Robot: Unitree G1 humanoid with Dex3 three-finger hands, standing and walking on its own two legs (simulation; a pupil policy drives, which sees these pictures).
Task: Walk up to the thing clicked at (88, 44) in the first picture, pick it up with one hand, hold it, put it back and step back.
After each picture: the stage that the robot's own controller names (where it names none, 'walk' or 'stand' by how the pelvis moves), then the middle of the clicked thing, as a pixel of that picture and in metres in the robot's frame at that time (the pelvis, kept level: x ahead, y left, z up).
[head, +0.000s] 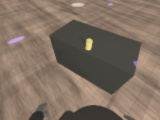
stand; (88, 44) +0.77 +0.00 -0.10
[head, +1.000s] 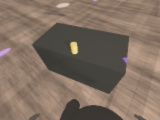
walk; (74, 48) +0.66 +0.19 -0.09
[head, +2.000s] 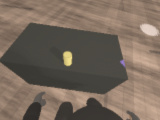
stand; (67, 58) +0.46 +0.16 -0.07
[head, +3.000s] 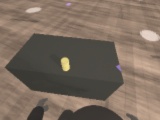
stand; (65, 64) +0.46 +0.20 -0.10
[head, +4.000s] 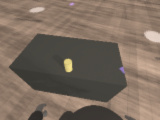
stand; (68, 65) +0.46 +0.18 -0.10
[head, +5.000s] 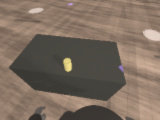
stand; (67, 64) +0.46 +0.19 -0.10
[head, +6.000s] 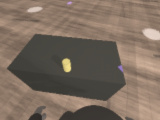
stand; (66, 65) +0.45 +0.19 -0.10
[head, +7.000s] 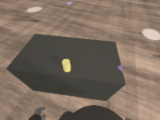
stand; (66, 65) +0.45 +0.19 -0.10
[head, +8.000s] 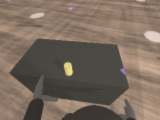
rise first; (68, 69) +0.43 +0.19 -0.10
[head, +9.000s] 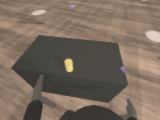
go down; (68, 65) +0.46 +0.19 -0.10
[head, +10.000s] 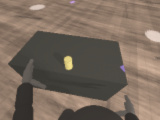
go down; (68, 63) +0.47 +0.18 -0.09
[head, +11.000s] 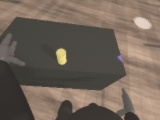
go down; (61, 56) +0.45 +0.18 -0.03
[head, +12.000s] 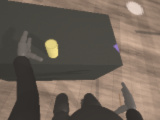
close in; (52, 49) +0.46 +0.19 +0.00
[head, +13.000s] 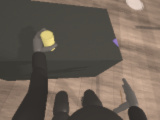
close; (48, 41) +0.51 +0.19 +0.02
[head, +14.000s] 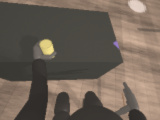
lift; (47, 49) +0.46 +0.21 +0.01
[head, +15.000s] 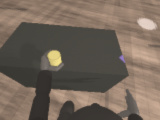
lift; (55, 60) +0.36 +0.20 +0.08
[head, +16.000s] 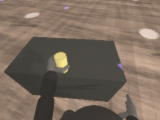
hold; (61, 63) +0.33 +0.17 +0.13
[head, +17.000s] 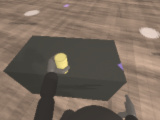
hold; (61, 63) +0.33 +0.17 +0.12
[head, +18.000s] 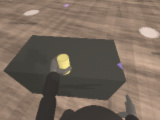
crouch; (64, 64) +0.33 +0.16 +0.10
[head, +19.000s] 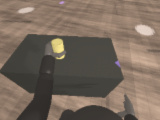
crouch; (58, 49) +0.43 +0.19 +0.14
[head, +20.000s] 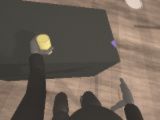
lower; (45, 45) +0.49 +0.22 +0.00
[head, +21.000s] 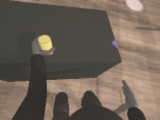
lower; (46, 45) +0.48 +0.21 +0.01
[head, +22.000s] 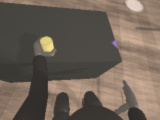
lower; (48, 47) +0.48 +0.20 +0.02
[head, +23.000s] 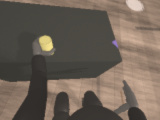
lower; (47, 46) +0.48 +0.21 +0.02
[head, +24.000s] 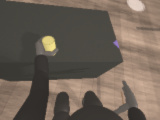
loosen; (50, 46) +0.48 +0.19 +0.01
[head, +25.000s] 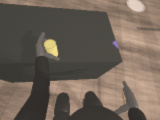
withdraw; (51, 49) +0.47 +0.18 +0.01
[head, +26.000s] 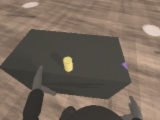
sink last; (68, 64) +0.43 +0.17 -0.05
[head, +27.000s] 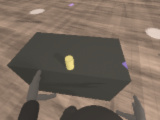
stand; (69, 62) +0.46 +0.18 -0.04
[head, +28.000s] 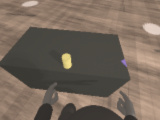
stand; (66, 61) +0.44 +0.18 -0.03
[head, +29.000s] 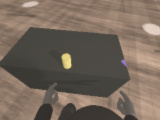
stand; (66, 61) +0.44 +0.18 -0.03
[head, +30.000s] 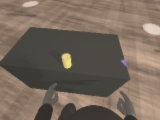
stand; (66, 61) +0.45 +0.18 -0.03
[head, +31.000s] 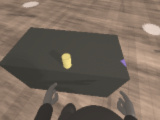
stand; (66, 61) +0.45 +0.18 -0.03
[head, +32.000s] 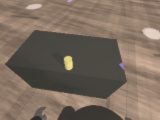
stand; (68, 63) +0.45 +0.18 -0.08
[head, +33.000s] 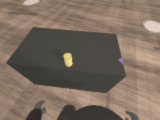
walk; (68, 59) +0.48 +0.18 -0.09
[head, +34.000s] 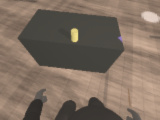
walk; (74, 35) +0.72 +0.16 -0.07
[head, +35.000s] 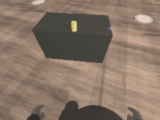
stand; (74, 26) +1.04 +0.25 -0.08
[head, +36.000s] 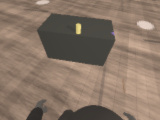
stand; (78, 28) +1.05 +0.17 -0.10
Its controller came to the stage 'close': yes
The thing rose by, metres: 0.22
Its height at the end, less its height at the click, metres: +0.00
